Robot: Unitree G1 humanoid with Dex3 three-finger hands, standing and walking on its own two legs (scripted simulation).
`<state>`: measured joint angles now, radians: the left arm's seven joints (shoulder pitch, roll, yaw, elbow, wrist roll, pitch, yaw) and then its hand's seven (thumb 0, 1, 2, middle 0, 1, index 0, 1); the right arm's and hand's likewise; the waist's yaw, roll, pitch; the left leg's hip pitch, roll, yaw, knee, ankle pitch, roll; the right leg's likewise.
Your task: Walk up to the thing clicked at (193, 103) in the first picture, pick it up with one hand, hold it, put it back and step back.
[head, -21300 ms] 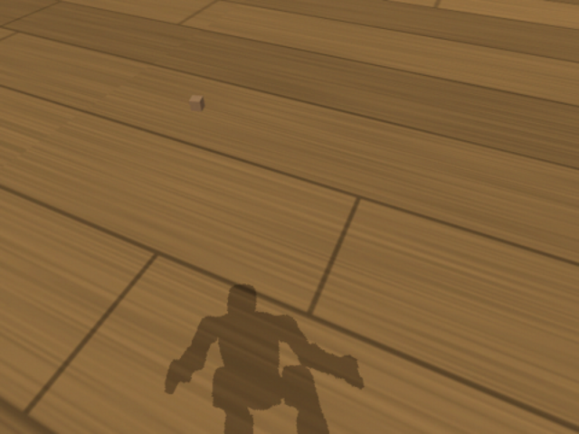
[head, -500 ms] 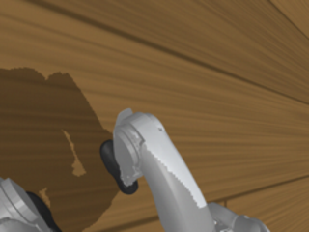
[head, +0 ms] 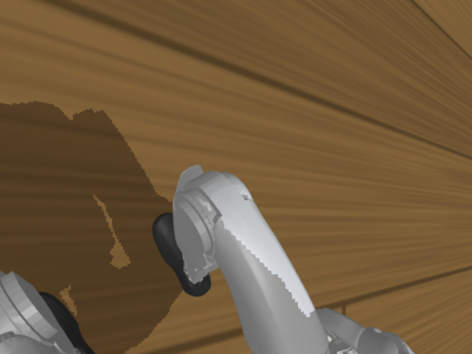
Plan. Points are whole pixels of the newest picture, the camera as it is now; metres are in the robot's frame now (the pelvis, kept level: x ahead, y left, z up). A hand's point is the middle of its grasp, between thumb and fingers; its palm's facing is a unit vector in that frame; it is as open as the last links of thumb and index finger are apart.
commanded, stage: close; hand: left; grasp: from above
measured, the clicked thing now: out of the picture +0.44 +0.37 -0.29
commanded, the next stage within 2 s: none
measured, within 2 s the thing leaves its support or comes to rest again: neither
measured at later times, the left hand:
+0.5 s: hand out of the picture +0.42 +0.36 -0.26, palm faces +0.05 -0.46 -0.88, open 12.7 cm
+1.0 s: hand out of the picture +0.42 +0.35 -0.26, palm faces +0.07 -0.47 -0.88, open 12.1 cm
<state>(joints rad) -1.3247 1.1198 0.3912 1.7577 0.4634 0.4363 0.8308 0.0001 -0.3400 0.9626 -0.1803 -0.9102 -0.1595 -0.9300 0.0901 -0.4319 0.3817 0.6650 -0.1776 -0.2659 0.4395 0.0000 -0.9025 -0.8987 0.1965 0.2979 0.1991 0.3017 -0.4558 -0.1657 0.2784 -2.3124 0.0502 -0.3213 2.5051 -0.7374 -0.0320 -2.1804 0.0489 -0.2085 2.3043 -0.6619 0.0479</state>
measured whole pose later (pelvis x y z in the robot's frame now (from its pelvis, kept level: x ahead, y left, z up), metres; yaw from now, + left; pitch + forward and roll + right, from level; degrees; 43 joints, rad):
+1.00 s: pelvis +0.00 +0.00 +0.00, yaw +0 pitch +29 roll -16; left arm -1.33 1.11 0.40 1.76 0.45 0.44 0.83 0.00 -0.21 0.94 -0.27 -0.88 -0.25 -0.90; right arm 0.09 -0.43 0.38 0.68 -0.18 -0.27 0.44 0.00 -0.90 -0.90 0.20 0.30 0.20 0.30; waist -0.45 -0.16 0.27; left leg -2.30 0.05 -0.32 2.50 -0.73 -0.03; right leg -2.18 0.05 -0.21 2.30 -0.66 0.05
